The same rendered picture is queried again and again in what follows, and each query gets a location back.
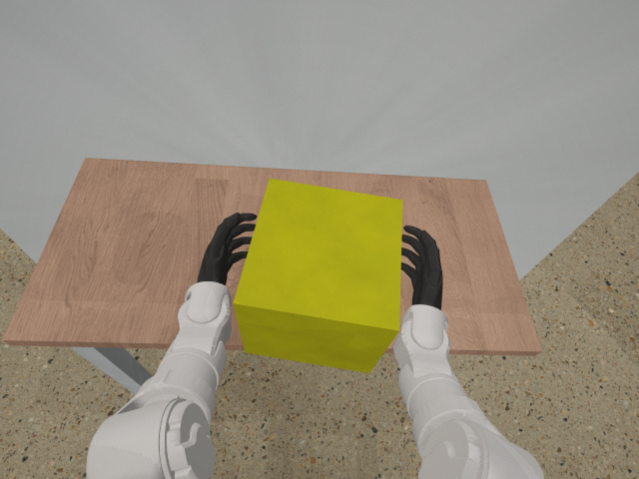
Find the right robot hand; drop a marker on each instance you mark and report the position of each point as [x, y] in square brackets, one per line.
[426, 278]

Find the table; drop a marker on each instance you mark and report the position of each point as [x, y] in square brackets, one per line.
[132, 235]

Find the left robot upper arm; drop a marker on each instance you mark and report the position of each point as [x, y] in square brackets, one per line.
[167, 440]

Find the left robot hand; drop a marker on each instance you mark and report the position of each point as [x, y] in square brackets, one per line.
[218, 258]

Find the left robot forearm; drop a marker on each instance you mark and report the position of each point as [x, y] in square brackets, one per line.
[193, 365]

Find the right robot upper arm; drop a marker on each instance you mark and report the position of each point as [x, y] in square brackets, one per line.
[462, 449]

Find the right robot forearm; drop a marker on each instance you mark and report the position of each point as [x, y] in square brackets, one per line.
[429, 389]

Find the carton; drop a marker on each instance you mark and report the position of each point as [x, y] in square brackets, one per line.
[321, 281]

